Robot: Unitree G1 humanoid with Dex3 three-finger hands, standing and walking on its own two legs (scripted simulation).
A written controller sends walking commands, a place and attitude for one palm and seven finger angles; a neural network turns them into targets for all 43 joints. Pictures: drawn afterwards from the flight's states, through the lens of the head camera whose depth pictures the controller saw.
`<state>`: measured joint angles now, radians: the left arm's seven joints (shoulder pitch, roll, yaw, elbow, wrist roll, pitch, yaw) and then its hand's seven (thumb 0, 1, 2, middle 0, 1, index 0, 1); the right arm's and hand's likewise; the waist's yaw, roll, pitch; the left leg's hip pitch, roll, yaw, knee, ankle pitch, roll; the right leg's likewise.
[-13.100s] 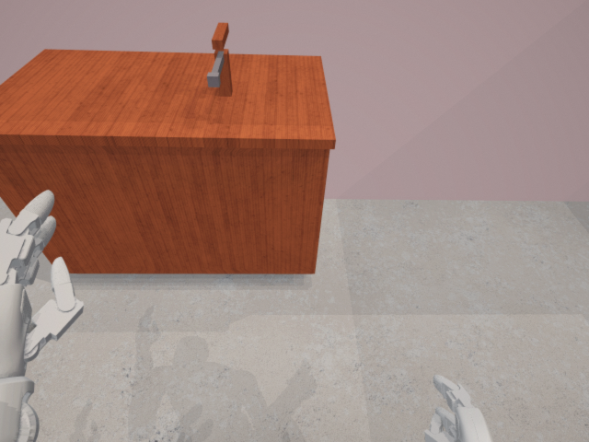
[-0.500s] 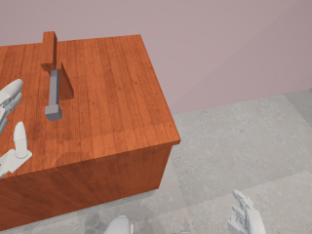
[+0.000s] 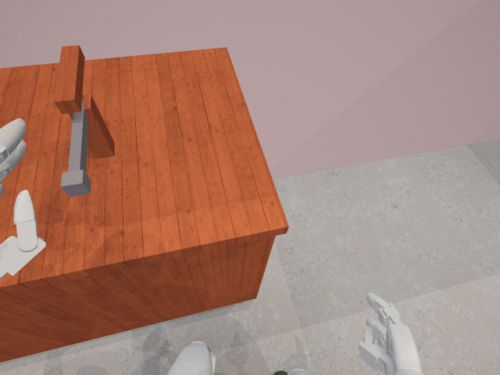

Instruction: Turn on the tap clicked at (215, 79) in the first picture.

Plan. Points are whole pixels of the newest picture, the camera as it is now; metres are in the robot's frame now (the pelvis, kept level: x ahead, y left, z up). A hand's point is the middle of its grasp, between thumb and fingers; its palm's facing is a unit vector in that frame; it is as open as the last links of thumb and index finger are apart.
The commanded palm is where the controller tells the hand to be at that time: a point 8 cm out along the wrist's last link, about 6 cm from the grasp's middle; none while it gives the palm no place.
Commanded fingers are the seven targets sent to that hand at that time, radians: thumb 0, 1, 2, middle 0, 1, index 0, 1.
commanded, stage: shuffle to correct the standing spot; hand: left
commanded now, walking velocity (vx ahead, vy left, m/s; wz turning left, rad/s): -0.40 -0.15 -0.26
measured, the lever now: (76, 183) +0.34 +0.29 +0.08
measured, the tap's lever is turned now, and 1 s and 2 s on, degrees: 0 0 0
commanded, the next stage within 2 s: come to a stop and stand still in 0.46 s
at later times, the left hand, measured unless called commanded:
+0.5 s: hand (38, 249) +0.21 +0.23 +0.18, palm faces +0.25 -0.80 -0.55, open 7.4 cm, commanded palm +0.15 +0.27 +0.19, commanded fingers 0.00 0.90 0.90 -0.20 -0.30 -0.20 -0.30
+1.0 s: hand (26, 286) +0.18 +0.24 +0.17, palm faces +0.27 -0.85 -0.46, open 7.4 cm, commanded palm +0.13 +0.28 +0.19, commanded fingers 0.00 0.90 0.90 -0.20 -0.30 -0.20 -0.30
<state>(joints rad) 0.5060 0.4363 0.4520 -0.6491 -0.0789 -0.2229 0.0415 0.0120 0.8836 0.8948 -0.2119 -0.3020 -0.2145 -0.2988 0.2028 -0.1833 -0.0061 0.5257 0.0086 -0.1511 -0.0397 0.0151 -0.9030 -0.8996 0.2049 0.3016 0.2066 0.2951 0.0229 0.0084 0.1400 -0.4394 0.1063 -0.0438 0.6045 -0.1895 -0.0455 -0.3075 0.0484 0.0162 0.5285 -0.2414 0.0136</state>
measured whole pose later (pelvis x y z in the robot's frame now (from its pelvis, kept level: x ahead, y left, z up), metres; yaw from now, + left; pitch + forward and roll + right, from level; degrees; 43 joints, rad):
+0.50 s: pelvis -0.02 +0.00 +0.00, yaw -3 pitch +1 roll -3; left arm 0.48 0.46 0.50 -0.65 -0.06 -0.29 0.03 0.01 0.88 0.89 -0.21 -0.30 -0.22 -0.30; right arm 0.16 -0.13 -0.01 0.55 -0.04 -0.18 -0.03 0.01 -0.90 -0.90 0.20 0.30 0.21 0.29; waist 0.05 0.00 0.18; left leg -0.45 0.13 -0.02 0.58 -0.14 -0.05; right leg -0.33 0.04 -0.01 0.53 -0.26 -0.01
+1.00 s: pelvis -0.05 +0.01 +0.00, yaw -4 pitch -1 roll -3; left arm 0.52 0.40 0.39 -0.55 -0.06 -0.16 0.09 0.01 0.89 0.89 -0.21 -0.30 -0.21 -0.30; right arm 0.23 -0.21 0.00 0.58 0.03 -0.11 -0.01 0.02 -0.90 -0.90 0.21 0.30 0.21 0.30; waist -0.01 0.03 0.07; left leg -0.34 0.04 0.01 0.63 -0.29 0.02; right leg -0.26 0.02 -0.06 0.50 -0.23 0.00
